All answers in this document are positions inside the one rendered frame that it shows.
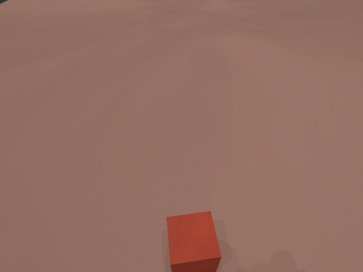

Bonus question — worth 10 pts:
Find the carton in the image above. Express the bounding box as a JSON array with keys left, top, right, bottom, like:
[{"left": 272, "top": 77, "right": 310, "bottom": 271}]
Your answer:
[{"left": 166, "top": 211, "right": 221, "bottom": 272}]

